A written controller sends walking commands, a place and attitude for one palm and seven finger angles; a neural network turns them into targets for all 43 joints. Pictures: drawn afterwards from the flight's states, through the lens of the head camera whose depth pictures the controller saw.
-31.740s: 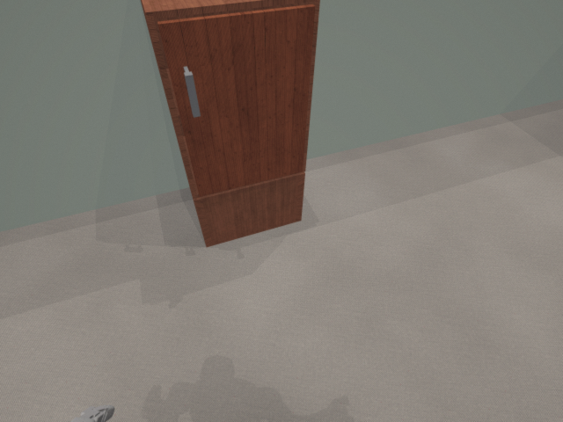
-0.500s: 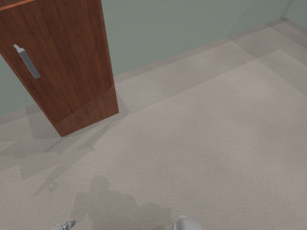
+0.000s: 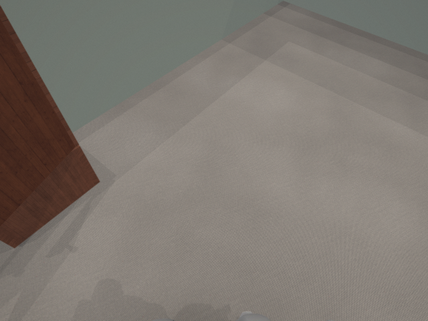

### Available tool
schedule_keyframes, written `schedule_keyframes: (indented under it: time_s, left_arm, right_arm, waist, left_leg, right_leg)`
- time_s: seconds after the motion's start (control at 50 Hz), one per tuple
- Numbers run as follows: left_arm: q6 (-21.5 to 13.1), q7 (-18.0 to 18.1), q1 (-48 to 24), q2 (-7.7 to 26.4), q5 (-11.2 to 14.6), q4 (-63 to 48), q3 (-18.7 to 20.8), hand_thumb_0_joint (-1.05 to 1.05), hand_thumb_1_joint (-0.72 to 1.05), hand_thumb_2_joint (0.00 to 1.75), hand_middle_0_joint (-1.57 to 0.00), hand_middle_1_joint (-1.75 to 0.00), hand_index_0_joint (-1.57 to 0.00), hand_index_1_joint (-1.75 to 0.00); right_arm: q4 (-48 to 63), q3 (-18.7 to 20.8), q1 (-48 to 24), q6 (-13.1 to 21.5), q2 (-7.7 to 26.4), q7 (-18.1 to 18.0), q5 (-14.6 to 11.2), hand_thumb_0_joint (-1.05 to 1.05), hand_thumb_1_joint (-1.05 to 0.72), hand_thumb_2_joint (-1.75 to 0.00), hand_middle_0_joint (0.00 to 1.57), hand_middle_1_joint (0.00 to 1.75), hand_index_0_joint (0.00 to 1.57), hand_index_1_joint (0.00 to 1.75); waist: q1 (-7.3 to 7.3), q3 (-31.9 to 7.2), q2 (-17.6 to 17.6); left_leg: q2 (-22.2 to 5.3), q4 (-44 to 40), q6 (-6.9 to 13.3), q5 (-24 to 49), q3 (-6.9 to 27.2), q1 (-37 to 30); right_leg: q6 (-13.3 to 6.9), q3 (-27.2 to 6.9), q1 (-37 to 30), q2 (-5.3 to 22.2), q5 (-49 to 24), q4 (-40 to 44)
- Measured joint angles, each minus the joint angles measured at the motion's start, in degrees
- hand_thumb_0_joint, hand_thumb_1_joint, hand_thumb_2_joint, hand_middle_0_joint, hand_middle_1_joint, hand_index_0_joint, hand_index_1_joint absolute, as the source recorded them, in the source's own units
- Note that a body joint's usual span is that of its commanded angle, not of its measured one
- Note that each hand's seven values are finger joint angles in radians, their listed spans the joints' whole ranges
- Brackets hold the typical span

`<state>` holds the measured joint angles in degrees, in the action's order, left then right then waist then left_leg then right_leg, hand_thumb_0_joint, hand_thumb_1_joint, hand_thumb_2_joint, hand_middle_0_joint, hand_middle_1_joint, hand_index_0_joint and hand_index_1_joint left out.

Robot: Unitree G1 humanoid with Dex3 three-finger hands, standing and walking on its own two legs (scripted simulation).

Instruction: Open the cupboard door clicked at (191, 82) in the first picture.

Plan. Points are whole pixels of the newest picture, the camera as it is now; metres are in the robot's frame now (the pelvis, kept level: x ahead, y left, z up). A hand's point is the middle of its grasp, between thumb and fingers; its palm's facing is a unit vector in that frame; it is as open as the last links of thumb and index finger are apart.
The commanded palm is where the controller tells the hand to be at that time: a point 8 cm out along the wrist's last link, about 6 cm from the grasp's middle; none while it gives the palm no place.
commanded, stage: walk to a spot facing it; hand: left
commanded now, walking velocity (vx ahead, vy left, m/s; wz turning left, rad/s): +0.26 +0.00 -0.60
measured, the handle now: out of the picture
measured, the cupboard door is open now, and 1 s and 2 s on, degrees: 17 17 17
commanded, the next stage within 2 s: turn to face it in 0.96 s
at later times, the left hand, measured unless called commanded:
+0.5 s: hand (170, 278) +0.22 +0.11 -0.15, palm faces -0.29 -0.93 -0.22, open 7.3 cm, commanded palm none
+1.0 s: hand (223, 178) +0.49 +0.00 -0.15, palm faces -0.54 -0.82 -0.17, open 7.3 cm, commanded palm none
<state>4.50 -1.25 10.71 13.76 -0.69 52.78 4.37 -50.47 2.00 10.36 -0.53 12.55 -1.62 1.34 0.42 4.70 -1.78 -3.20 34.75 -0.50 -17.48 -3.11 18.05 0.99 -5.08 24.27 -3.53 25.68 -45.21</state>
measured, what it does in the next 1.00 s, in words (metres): walks ahead, turning right: right foot, then left foot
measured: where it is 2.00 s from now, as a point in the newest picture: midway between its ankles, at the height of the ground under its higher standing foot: (268, 275)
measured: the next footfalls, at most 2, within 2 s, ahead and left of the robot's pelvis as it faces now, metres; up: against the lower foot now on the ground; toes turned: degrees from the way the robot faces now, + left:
right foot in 0.30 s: +0.08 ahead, -0.17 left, +0.00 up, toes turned -18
left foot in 0.68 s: +0.33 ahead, +0.00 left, +0.00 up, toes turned -19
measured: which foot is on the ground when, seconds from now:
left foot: down 0.00-0.30, up 0.32-0.66, down 0.68-1.00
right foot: up 0.00-0.28, down 0.30-0.68, up 0.70-1.00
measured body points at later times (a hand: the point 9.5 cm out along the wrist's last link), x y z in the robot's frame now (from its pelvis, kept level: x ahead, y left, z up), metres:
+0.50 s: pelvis +0.09 -0.06 +0.01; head +0.13 -0.08 +0.46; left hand +0.23 +0.15 -0.13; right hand +0.06 -0.33 -0.13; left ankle +0.15 +0.07 -0.66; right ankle +0.04 -0.16 -0.73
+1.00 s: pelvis +0.29 -0.11 +0.02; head +0.34 -0.12 +0.46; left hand +0.52 +0.04 -0.13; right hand +0.14 -0.30 -0.12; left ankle +0.30 +0.01 -0.73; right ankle +0.29 -0.27 -0.67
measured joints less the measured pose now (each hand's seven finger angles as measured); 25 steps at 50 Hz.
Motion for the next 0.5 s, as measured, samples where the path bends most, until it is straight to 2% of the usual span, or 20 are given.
schedule_keyframes:
  time_s: [0.06, 0.12, 0.22, 0.28, 0.3, 0.32, 0.34, 0.36, 0.4, 0.44, 0.5]
  left_arm:
    - [-0.07, -1.04, -0.87, 0.65, -0.50, -0.15, 0.74, 0.01, 0.91, 0.90, -0.20, -0.30, -0.20, -0.30]
    - [-0.44, -1.98, -1.48, 0.89, -0.65, -0.72, 1.01, 0.01, 0.91, 0.90, -0.20, -0.30, -0.20, -0.30]
    - [-0.89, -2.98, -2.42, 0.89, -0.70, -0.73, 0.69, 0.01, 0.91, 0.90, -0.20, -0.30, -0.20, -0.30]
    - [-1.45, -3.24, -3.18, 0.80, -0.74, -0.81, 0.33, 0.01, 0.91, 0.90, -0.20, -0.30, -0.20, -0.30]
    - [-2.05, -3.27, -3.25, 1.02, -0.78, -1.23, 0.14, 0.01, 0.91, 0.90, -0.20, -0.30, -0.20, -0.30]
    - [-3.09, -2.99, -3.42, 1.17, -0.86, -1.53, 0.20, 0.01, 0.91, 0.90, -0.20, -0.30, -0.20, -0.30]
    - [-4.00, -2.39, -3.65, 0.81, -0.60, -1.51, 0.23, 0.01, 0.91, 0.90, -0.20, -0.30, -0.20, -0.30]
    - [-4.58, -1.88, -3.57, 0.30, -0.27, -1.49, 0.13, 0.01, 0.91, 0.90, -0.20, -0.30, -0.20, -0.30]
    - [-5.07, -0.96, -2.38, -0.57, -0.04, -1.33, -0.13, 0.01, 0.91, 0.90, -0.20, -0.30, -0.20, -0.30]
    - [-5.26, -0.34, -0.53, -1.12, -0.14, -0.71, -0.31, 0.01, 0.91, 0.90, -0.20, -0.30, -0.20, -0.30]
    - [-5.58, -0.26, 2.16, -1.77, -0.34, 1.02, -0.68, 0.01, 0.91, 0.90, -0.20, -0.30, -0.20, -0.30]
  right_arm:
    - [-0.50, -0.81, 2.45, 0.28, -0.97, 0.01, 0.76, 0.00, -0.91, -0.89, 0.20, 0.29, 0.20, 0.30]
    - [-1.31, -1.06, 4.62, 0.59, -1.20, 0.09, 1.00, 0.00, -0.90, -0.89, 0.20, 0.29, 0.20, 0.30]
    - [-2.52, -0.51, 7.46, 1.37, -0.35, 0.66, 1.16, 0.00, -0.90, -0.89, 0.20, 0.29, 0.20, 0.30]
    - [-3.24, 0.03, 9.20, 1.30, 0.85, 1.08, 1.14, 0.00, -0.90, -0.89, 0.20, 0.29, 0.20, 0.30]
    - [-3.35, 0.20, 10.19, 1.21, 1.21, 1.25, 0.95, 0.00, -0.90, -0.89, 0.20, 0.29, 0.20, 0.30]
    - [-3.88, 0.35, 10.48, 0.78, 1.50, 1.43, 0.52, 0.00, -0.90, -0.89, 0.20, 0.29, 0.20, 0.30]
    - [-4.76, 0.47, 9.89, -0.04, 1.99, 1.50, 0.25, 0.00, -0.90, -0.89, 0.20, 0.29, 0.20, 0.30]
    - [-5.45, 0.66, 9.10, -0.81, 2.45, 1.61, 0.10, 0.00, -0.90, -0.89, 0.20, 0.29, 0.20, 0.30]
    - [-5.97, 1.06, 7.43, -1.40, 2.87, 1.88, 0.04, 0.01, -0.91, -0.89, 0.20, 0.29, 0.20, 0.30]
    - [-5.50, 1.27, 5.36, -1.26, 2.69, 2.14, 0.21, 0.01, -0.91, -0.89, 0.20, 0.29, 0.20, 0.30]
    - [-3.59, 1.44, 2.23, -0.46, 1.85, 2.57, 0.22, 0.01, -0.91, -0.89, 0.20, 0.29, 0.20, 0.30]
  waist:
    - [0.04, -0.35, 0.17]
    - [0.28, -0.74, 0.85]
    - [-0.92, -1.19, 2.15]
    - [-2.06, -1.29, 3.32]
    - [-2.32, -1.57, 3.36]
    - [-2.00, -1.63, 3.05]
    - [-1.80, -1.12, 3.40]
    - [-1.87, -0.56, 3.93]
    - [-1.63, -0.22, 4.14]
    - [-1.38, -0.29, 3.45]
    - [-1.08, -0.40, 2.14]
  left_leg:
    - [-1.61, -3.06, 0.19, 0.32, -1.31, -2.45]
    - [-3.16, -6.75, -0.45, 1.45, -3.20, -5.05]
    - [-5.26, -8.44, -1.96, 0.37, -7.73, -8.25]
    - [-7.01, -5.52, -3.49, -2.56, -10.07, -9.11]
    - [-7.60, -2.52, -3.71, -4.52, -10.39, -8.41]
    - [-7.65, 3.76, -3.51, -8.28, -9.81, -6.45]
    - [-7.12, 11.69, -3.17, -11.62, -7.11, -3.66]
    - [-6.22, 18.88, -2.89, -12.56, -4.17, -0.65]
    - [-4.81, 27.12, -2.84, -10.52, -1.57, 4.50]
    - [-4.15, 27.99, -3.22, -6.99, -0.99, 8.30]
    - [-3.55, 22.86, -3.58, -2.23, -0.55, 11.65]
  right_leg:
    - [0.94, 3.71, 3.47, 1.46, 0.98, -11.81]
    - [1.44, 6.45, 4.31, 3.81, -1.37, -13.74]
    - [0.91, 9.06, 1.75, 6.29, -2.19, -3.59]
    - [-0.22, 10.92, -2.39, 5.94, -3.24, 6.17]
    - [-1.26, 11.04, -4.71, 5.65, -3.58, 10.48]
    - [-2.19, 10.39, -4.60, 5.51, -8.22, 11.26]
    - [-2.72, 10.00, -4.02, 5.02, -9.24, 9.23]
    - [-3.00, 9.91, -4.48, 4.48, -8.71, 8.42]
    - [-3.23, 9.10, -6.55, 3.58, -7.88, 10.17]
    - [-3.09, 7.60, -8.87, 2.96, -8.70, 13.68]
    - [-3.13, 5.20, -12.02, 2.34, -10.17, 18.48]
